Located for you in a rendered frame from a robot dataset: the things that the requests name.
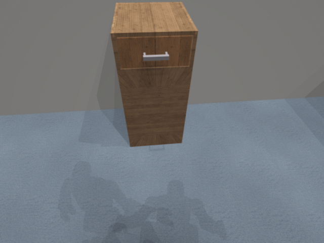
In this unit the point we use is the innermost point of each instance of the handle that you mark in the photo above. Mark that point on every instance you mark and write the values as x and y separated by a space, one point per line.
155 57

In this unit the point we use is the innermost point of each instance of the drawer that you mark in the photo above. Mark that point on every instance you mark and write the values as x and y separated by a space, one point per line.
131 50

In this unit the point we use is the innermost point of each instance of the cabinet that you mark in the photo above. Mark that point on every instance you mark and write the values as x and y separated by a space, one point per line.
154 98

